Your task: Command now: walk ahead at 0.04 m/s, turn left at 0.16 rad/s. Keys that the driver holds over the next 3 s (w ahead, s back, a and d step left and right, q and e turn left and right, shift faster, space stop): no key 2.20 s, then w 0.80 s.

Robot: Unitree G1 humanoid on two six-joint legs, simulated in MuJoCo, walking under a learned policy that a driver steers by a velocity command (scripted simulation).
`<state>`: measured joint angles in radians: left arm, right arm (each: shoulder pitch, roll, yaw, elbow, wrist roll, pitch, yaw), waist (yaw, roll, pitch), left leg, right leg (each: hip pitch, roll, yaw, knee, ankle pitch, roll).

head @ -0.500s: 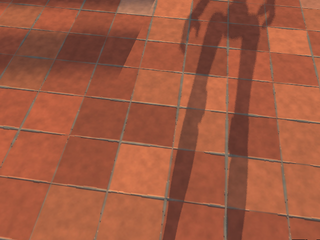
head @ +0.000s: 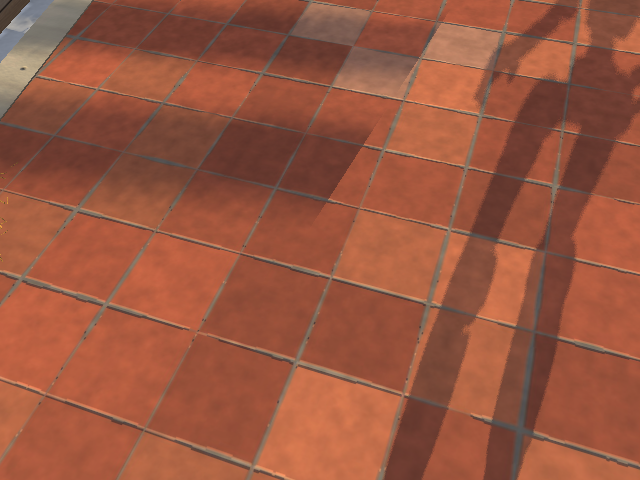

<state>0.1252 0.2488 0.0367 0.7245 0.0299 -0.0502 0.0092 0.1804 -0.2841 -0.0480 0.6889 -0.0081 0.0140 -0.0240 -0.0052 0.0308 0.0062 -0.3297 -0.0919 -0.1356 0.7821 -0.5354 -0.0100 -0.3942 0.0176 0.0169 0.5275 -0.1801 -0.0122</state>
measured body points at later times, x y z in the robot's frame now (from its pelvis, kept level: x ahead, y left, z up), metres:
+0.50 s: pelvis +0.02 +0.03 +0.00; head +0.03 +0.03 +0.45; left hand +0.13 +0.29 -0.12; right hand +0.12 -0.22 -0.12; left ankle -0.01 +0.15 -0.73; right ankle +0.06 -0.12 -0.73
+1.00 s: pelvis +0.03 +0.03 +0.00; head +0.04 +0.04 +0.45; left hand +0.09 +0.29 -0.14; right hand +0.08 -0.22 -0.14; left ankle -0.01 +0.15 -0.73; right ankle +0.06 -0.12 -0.73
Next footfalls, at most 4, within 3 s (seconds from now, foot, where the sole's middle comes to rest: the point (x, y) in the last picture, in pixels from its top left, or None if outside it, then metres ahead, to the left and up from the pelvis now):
0.18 left None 0.03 0.15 -0.77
2.90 left None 0.47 0.14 -0.77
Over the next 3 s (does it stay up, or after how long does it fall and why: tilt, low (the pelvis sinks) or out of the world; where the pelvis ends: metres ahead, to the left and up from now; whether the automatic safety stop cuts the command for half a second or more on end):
stays up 0.34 0.05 -0.01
